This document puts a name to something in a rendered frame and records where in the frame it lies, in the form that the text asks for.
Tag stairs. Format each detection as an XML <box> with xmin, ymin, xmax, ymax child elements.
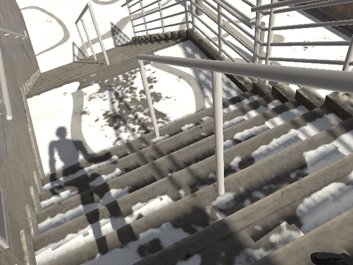
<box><xmin>32</xmin><ymin>90</ymin><xmax>353</xmax><ymax>265</ymax></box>
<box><xmin>28</xmin><ymin>37</ymin><xmax>180</xmax><ymax>93</ymax></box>

